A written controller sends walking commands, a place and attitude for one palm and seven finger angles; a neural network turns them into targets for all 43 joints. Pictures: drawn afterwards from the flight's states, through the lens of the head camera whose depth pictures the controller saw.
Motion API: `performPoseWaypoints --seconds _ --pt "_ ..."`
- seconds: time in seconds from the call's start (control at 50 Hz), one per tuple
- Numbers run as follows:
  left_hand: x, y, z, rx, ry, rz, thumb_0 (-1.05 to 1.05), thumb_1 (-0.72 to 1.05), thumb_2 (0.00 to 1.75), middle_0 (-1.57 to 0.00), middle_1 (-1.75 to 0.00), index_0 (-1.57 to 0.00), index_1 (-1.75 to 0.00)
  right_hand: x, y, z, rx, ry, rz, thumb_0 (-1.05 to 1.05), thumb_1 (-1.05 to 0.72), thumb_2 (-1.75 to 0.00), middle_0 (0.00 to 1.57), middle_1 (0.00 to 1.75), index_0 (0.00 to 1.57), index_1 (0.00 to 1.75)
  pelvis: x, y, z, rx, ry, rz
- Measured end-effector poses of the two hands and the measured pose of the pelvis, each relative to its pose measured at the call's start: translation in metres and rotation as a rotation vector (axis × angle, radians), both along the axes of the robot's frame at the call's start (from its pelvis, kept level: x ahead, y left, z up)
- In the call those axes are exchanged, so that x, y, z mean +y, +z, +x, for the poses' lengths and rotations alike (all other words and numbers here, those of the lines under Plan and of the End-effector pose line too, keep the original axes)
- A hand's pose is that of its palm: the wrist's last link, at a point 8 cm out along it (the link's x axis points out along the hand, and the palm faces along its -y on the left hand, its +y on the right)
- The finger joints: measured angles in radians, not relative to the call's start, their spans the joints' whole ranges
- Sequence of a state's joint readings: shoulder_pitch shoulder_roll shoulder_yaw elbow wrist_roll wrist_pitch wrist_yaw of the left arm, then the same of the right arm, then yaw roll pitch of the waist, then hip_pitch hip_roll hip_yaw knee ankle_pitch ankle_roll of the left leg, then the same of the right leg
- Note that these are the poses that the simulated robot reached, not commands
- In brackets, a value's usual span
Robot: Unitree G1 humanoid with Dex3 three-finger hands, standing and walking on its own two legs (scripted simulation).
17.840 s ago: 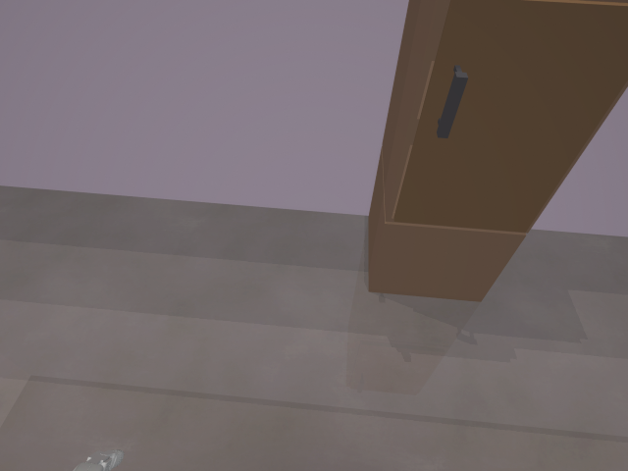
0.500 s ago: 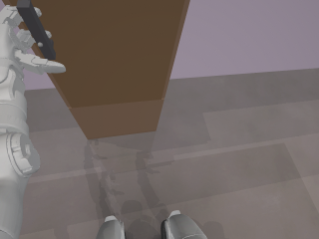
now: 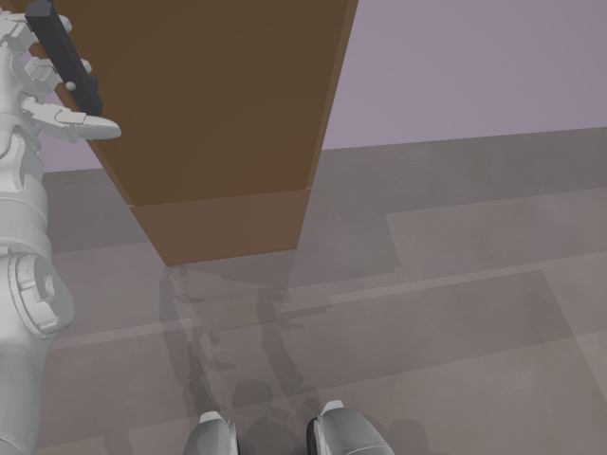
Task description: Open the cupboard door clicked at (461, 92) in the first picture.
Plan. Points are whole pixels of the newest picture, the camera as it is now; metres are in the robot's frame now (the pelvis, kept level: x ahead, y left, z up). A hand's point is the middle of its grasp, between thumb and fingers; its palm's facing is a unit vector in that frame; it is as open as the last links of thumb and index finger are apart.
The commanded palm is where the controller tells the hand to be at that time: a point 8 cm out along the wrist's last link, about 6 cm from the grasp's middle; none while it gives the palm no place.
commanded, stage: close the thumb around the handle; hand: left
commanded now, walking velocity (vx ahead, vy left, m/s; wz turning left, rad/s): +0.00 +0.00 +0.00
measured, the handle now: (71, 55) +0.60 +0.22 +0.11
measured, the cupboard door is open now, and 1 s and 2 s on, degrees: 0 2 21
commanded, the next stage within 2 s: pull the door open along its arc in 0.64 s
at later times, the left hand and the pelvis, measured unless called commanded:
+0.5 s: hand (80, 85) +0.55 +0.20 +0.11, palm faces +0.05 -1.00 +0.00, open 6.5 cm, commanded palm +0.52 +0.24 +0.11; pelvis +0.00 +0.00 +0.00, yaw +0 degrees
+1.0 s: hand (91, 97) +0.53 +0.19 +0.11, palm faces +0.06 -1.00 +0.00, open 5.8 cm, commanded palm +0.48 +0.23 +0.11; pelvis +0.00 +0.00 +0.00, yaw -1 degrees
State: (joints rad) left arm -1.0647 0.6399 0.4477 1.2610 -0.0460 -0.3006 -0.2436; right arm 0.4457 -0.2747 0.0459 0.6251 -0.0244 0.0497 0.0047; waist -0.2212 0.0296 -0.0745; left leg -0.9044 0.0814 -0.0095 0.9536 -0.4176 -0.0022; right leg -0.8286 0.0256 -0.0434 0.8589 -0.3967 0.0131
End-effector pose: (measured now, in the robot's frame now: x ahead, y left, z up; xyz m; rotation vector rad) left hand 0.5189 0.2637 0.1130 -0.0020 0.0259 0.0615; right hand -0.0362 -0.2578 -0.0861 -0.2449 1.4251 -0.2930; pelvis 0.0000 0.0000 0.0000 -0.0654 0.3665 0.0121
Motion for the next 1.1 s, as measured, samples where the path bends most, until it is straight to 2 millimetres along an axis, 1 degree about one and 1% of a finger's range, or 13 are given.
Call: performPoseWaypoints --seconds 0.08,0.16,0.32,0.5,0.56,0.6,0.84,0.94,1.02,1.1 --pt "0.002 -0.001 -0.001 0.006 -0.004 0.000 -0.01 -0.43 0.34 -0.30 -1.21 -0.30 -1.21 0.000 0.001 0.001 0.001 0.003 -0.002 0.01 -0.91 -0.89 0.21 0.30 0.21 0.30 0.001 0.000 0.001 -0.002 0.002 -0.001" --pt "0.001 -0.003 -0.001 0.014 -0.009 0.000 -0.01 -0.29 0.40 -0.31 -1.22 -0.31 -1.22 0.001 0.000 0.003 0.002 0.008 -0.003 0.01 -0.91 -0.89 0.21 0.30 0.21 0.30 0.002 0.000 0.001 -0.001 0.007 -0.004" --pt "-0.003 -0.002 0.005 -0.002 -0.011 0.004 -0.01 0.10 0.56 -0.34 -1.26 -0.34 -1.26 0.005 -0.001 0.002 0.004 0.009 0.000 0.01 -0.91 -0.89 0.21 0.30 0.21 0.30 0.004 -0.001 0.001 0.007 0.006 -0.005" --pt "-0.009 -0.002 0.004 0.004 -0.008 0.004 0.00 0.58 0.77 -0.37 -1.31 -0.38 -1.32 0.010 -0.002 0.000 0.004 -0.005 0.022 0.01 -0.91 -0.89 0.21 0.30 0.21 0.30 0.005 0.000 0.003 0.002 0.000 -0.002" --pt "-0.015 -0.002 0.003 0.001 -0.028 0.006 0.00 0.67 0.81 -0.38 -1.33 -0.38 -1.33 0.011 -0.003 0.000 0.001 -0.006 0.027 0.01 -0.91 -0.89 0.21 0.30 0.21 0.30 0.004 0.000 0.003 -0.002 -0.001 -0.001" --pt "-0.017 -0.003 0.003 0.005 -0.027 -0.001 0.00 0.70 0.83 -0.38 -1.33 -0.39 -1.33 0.010 -0.004 0.001 -0.003 -0.007 0.026 0.01 -0.91 -0.89 0.21 0.30 0.21 0.30 0.004 0.000 0.003 -0.004 -0.001 0.000" --pt "-0.019 -0.002 0.001 0.007 0.002 0.008 0.00 0.72 0.84 -0.35 -1.35 -0.36 -1.35 0.002 -0.005 -0.002 -0.017 -0.007 0.016 0.01 -0.91 -0.89 0.21 0.30 0.21 0.30 -0.001 -0.001 -0.002 -0.004 -0.005 0.005" --pt "-0.021 -0.003 -0.005 -0.004 0.000 0.007 0.00 0.72 0.82 -0.35 -1.35 -0.35 -1.35 0.000 -0.003 -0.001 -0.016 -0.015 0.020 0.01 -0.91 -0.89 0.20 0.30 0.21 0.30 -0.002 0.001 0.000 -0.009 -0.013 0.009" --pt "-0.022 -0.004 -0.016 -0.015 -0.008 0.005 0.00 0.72 0.79 -0.35 -1.35 -0.35 -1.35 -0.001 -0.001 0.007 -0.036 -0.021 0.030 0.01 -0.91 -0.89 0.20 0.30 0.21 0.30 -0.002 0.005 0.005 -0.024 -0.019 0.014" --pt "-0.026 -0.005 -0.034 -0.027 -0.014 0.004 0.00 0.72 0.76 -0.35 -1.35 -0.35 -1.35 -0.002 0.000 0.025 -0.088 -0.020 0.044 0.01 -0.91 -0.89 0.20 0.30 0.21 0.30 -0.002 0.009 0.012 -0.047 -0.024 0.019"
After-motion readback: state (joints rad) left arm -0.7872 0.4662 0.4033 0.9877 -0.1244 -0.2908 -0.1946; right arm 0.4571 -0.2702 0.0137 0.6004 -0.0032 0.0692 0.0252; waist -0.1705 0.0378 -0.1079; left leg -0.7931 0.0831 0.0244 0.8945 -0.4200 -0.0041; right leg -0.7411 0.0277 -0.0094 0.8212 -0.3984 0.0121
